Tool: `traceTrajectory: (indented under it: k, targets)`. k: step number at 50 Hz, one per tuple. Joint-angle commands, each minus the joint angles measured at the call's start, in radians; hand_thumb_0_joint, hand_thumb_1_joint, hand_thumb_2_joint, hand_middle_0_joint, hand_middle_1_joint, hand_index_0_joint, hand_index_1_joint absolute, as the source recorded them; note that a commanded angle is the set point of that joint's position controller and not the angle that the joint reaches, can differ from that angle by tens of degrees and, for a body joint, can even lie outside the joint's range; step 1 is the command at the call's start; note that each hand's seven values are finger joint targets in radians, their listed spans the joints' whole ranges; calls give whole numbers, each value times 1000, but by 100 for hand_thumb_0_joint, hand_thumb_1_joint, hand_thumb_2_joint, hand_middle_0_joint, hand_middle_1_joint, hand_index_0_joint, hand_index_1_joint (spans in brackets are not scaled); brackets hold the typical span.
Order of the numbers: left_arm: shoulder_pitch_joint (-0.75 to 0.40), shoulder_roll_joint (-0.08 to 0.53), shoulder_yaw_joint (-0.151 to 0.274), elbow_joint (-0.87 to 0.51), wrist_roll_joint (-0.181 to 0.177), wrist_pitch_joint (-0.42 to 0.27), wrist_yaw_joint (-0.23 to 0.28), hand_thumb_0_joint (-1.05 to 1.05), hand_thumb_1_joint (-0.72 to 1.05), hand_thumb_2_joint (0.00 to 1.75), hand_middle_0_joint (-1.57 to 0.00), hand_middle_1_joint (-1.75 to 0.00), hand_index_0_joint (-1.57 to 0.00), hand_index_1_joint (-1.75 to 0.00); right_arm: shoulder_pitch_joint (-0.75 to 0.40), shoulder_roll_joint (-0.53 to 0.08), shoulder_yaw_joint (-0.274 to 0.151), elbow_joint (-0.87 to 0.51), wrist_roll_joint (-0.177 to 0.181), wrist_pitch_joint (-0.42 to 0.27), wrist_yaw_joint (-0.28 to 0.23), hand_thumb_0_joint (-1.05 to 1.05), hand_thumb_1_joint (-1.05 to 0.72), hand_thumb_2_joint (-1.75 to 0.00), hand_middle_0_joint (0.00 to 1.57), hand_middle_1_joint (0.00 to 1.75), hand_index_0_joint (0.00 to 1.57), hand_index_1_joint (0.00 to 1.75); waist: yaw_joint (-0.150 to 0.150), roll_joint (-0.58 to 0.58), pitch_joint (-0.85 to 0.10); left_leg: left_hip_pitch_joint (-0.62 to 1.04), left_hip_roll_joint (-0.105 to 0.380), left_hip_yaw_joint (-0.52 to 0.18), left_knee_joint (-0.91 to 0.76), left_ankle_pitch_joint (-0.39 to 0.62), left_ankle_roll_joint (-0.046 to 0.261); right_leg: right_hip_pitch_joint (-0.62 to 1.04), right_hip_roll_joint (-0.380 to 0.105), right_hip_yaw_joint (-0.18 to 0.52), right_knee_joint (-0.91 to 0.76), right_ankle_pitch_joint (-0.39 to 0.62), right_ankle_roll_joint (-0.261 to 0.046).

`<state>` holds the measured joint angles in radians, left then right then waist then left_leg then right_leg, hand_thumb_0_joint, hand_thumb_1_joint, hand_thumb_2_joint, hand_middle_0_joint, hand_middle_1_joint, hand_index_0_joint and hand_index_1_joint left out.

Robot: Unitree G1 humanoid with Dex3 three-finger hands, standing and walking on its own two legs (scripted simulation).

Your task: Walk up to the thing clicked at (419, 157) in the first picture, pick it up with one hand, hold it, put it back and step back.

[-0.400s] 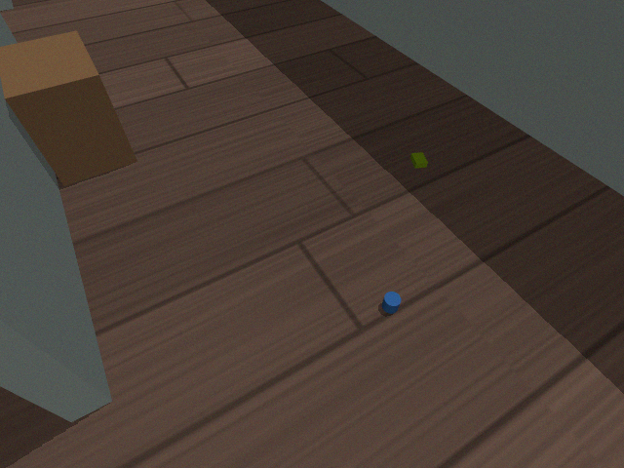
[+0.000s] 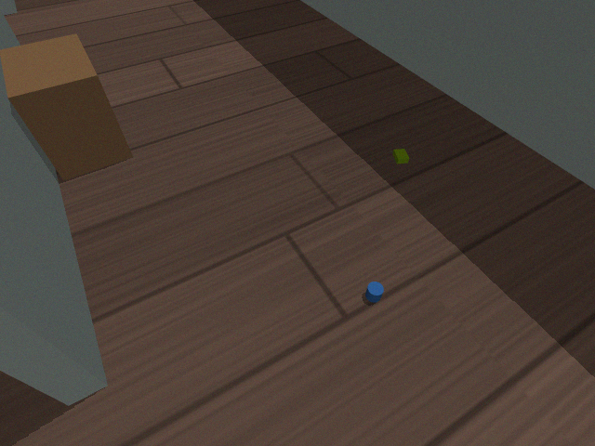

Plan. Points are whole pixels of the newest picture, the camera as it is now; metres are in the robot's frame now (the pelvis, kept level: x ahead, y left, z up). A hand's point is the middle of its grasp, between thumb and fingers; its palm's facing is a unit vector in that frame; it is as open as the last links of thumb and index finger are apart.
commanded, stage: stand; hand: left
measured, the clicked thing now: (400, 156) +1.54 -0.54 -0.77
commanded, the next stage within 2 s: walk up in 0.72 s
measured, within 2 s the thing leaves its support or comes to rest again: neither
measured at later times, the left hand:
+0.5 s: hand out of the picture +0.07 +0.25 -0.16, palm faces -0.03 -0.94 -0.34, open 7.4 cm
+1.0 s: hand (152, 427) +0.17 +0.23 -0.14, palm faces -0.20 -0.90 -0.38, open 7.4 cm
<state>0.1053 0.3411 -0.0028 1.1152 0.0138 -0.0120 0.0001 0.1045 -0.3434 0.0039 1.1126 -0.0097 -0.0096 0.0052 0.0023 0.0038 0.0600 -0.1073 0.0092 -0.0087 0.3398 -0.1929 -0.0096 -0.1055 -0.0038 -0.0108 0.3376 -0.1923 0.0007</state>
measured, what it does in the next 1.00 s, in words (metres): lifts its right foot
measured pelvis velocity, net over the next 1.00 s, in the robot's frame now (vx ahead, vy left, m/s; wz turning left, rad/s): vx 0.05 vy -0.05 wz -0.19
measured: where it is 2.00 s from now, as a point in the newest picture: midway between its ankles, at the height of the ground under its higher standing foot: (367, 364)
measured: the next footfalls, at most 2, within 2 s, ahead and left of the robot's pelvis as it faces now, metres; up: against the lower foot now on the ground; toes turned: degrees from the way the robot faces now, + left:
right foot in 1.04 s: +0.16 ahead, -0.24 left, +0.00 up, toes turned -17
left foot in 1.44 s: +0.41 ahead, -0.05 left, +0.00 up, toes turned -14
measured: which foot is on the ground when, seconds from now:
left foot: down 0.00-1.00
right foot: down 0.00-0.76, up 0.78-1.00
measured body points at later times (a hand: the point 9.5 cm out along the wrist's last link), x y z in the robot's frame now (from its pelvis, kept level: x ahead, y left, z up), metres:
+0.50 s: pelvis +0.00 +0.00 +0.00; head +0.01 +0.00 +0.45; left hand +0.07 +0.30 -0.13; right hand +0.07 -0.30 -0.13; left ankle +0.00 +0.13 -0.75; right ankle +0.00 -0.12 -0.75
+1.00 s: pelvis +0.05 -0.05 -0.02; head +0.05 -0.07 +0.43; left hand +0.18 +0.27 -0.11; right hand +0.05 -0.40 -0.13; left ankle +0.00 +0.12 -0.75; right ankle +0.11 -0.22 -0.73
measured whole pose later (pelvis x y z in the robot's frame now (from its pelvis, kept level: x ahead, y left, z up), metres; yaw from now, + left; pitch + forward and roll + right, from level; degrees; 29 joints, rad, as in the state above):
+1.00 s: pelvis +0.05 -0.05 -0.02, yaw -11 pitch -2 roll +2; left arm 0.22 0.45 0.10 0.97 0.04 0.02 -0.14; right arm 0.24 -0.46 -0.10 0.98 -0.06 -0.07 0.04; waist -0.01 0.00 0.04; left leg -0.02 0.11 0.16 0.43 -0.36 -0.04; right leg -0.44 -0.12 -0.01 0.71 -0.31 0.00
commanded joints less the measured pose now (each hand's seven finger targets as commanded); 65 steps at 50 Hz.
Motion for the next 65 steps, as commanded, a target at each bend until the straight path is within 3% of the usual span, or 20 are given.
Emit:
traceTrajectory:
  k: [1, 35, 36, 37, 38, 39, 40, 41, 43, 45, 48, 50, 51, 52, 53, 54, 55, 56, 60, 65]
  targets:
    - [-40, 216, 44, -57, -4, -21, 11, 0, 90, 90, -20, -30, -20, -30, -33, -212, -40, -63, 2, -22, -16, 0, -90, -90, 20, 30, 20, 30, -1, -2, -80, 18, 120, -89, -51, 168, 32, 6, -120, 91, -53, 159, -28]
    - [-27, 221, 44, -54, -2, -20, 9, 0, 90, 90, -20, -30, -20, -30, -25, -216, -39, -59, 0, -20, -15, 0, -90, -90, 20, 30, 20, 30, -2, -13, -76, 10, 119, -93, -58, 113, 34, -9, -125, 102, -71, 107, -27]
    - [10, 326, 128, -163, 28, -12, -40, 0, 90, 90, -20, -30, -20, -30, 45, -348, -124, -137, -24, -52, -5, 0, -90, -90, 20, 30, 20, 30, -27, -49, -160, 142, 116, -73, 50, -316, 95, -172, -63, 164, 27, -319, -68]
    - [-61, 293, 119, -178, 28, -3, -59, 0, 90, 90, -20, -30, -20, -30, 94, -362, -141, -111, -31, -62, -2, 0, -90, -90, 20, 30, 20, 30, -73, 17, -93, 255, 169, -126, 16, -459, 129, -437, -47, 125, 114, -397, -57]
    - [-150, 247, 118, -224, 30, 0, -75, 0, 90, 90, -20, -30, -20, -30, 170, -389, -165, -111, -27, -68, -6, 0, -90, -90, 20, 30, 20, 30, -128, 152, -46, 278, 319, -295, -116, -551, 198, -585, -17, 55, 358, -300, -37]
    - [-195, 240, 115, -261, 38, 0, -80, 0, 90, 90, -20, -30, -20, -30, 183, -400, -171, -130, -29, -77, -6, 0, -90, -90, 20, 30, 20, 30, -141, 141, 16, 214, 450, -385, -199, -502, 258, -677, -63, 78, 517, -268, -24]
    - [-150, 259, 120, -265, 36, -5, -86, 0, 90, 90, -20, -30, -20, -30, 140, -398, -172, -161, -24, -87, -9, 0, -90, -90, 20, 30, 20, 30, -96, 77, 11, 174, 480, -394, -206, -442, 266, -658, -107, 124, 584, -242, -23]
    - [-89, 274, 124, -254, 31, -7, -94, 0, 90, 90, -20, -30, -20, -30, 104, -374, -166, -185, -26, -93, -8, 0, -90, -90, 20, 30, 20, 30, -61, 33, -27, 152, 447, -335, -203, -435, 250, -613, -137, 138, 607, -210, -22]
    - [-24, 271, 131, -247, 19, -3, -121, 0, 90, 90, -20, -30, -20, -30, 39, -370, -166, -223, -35, -94, 0, 0, -90, -90, 20, 30, 20, 30, -22, 119, 6, 74, 396, -204, -222, -434, 230, -544, -153, 99, 545, -197, -3]
    - [-2, 265, 134, -246, 18, -2, -138, 0, 90, 90, -20, -30, -20, -30, 6, -366, -168, -248, -40, -97, 10, 0, -90, -90, 20, 30, 20, 30, -7, 161, 18, 12, 331, -56, -186, -350, 193, -430, -141, 45, 439, -163, 4]
    - [21, 260, 142, -243, 18, -7, -144, 0, 90, 90, -20, -30, -20, -30, -7, -368, -167, -254, -44, -95, 21, 0, -90, -90, 20, 30, 20, 30, 8, 149, 21, -101, 270, 71, -106, -324, 155, -250, -104, -43, 339, -87, -5]
    - [127, 261, 150, -209, 21, -10, -134, 0, 90, 90, -20, -30, -20, -30, -38, -365, -167, -261, -38, -84, 20, 0, -90, -90, 20, 30, 20, 30, 68, 92, -9, -221, 259, 130, 32, -375, 138, -54, -63, -117, 304, -15, -14]
    - [231, 293, 166, -181, 25, -19, -120, 0, 90, 90, -20, -30, -20, -30, -24, -336, -152, -260, -39, -75, 19, 0, -90, -90, 20, 30, 20, 30, 119, -42, -58, -277, 203, 171, 256, -290, 119, 75, -21, -111, 275, -65, -22]
    - [383, 355, 194, -150, 25, -31, -98, 0, 90, 90, -20, -30, -20, -30, 9, -268, -125, -264, -40, -69, 22, 0, -90, -90, 20, 30, 20, 30, 192, -282, -115, -404, 96, 222, 636, -249, 90, 234, -31, 7, 149, -267, -61]
    - [427, 459, 212, -179, 23, -39, -79, 0, 90, 90, -20, -30, -20, -30, 0, -198, -91, -326, -16, -75, 29, 0, -90, -90, 20, 30, 20, 30, 192, -490, -71, -668, -36, 163, 864, -424, 35, 240, -267, 532, -113, -532, -158]
    - [321, 484, 201, -222, 1, -39, -80, 0, 90, 90, -20, -30, -20, -30, -6, -287, -113, -324, -17, -71, 27, 0, -90, -90, 20, 30, 20, 30, 132, -276, -43, -616, 46, -2, 902, -367, 20, 69, -396, 806, -231, -731, -255]
    - [225, 466, 195, -253, -17, -37, -73, 0, 90, 90, -20, -30, -20, -30, -5, -337, -125, -296, -6, -69, 30, 0, -90, -90, 20, 30, 20, 30, 85, -125, 8, -584, 100, -37, 905, -275, 26, -12, -372, 731, -230, -736, -246]
    - [167, 430, 180, -268, -19, -42, -67, 0, 90, 90, -20, -30, -20, -30, 43, -338, -129, -270, 0, -67, 35, 0, -90, -90, 20, 30, 20, 30, 43, -99, 19, -561, 122, -32, 869, -205, 31, -26, -325, 614, -190, -635, -221]
    - [142, 363, 154, -293, -10, -60, -62, 0, 90, 90, -20, -30, -20, -30, 160, -309, -128, -241, -7, -61, 56, 0, -90, -90, 20, 30, 20, 30, 2, -154, 20, -402, 125, 5, 647, -116, 23, -163, -200, 325, -144, -396, -186]
    - [162, 359, 153, -335, -2, -72, -62, 0, 90, 90, -20, -30, -20, -30, 82, -292, -137, -307, -20, -71, 71, 0, -90, -90, 20, 30, 20, 30, 26, -115, 31, -362, 112, 27, 389, -54, 3, -183, -200, 273, -126, -345, -197]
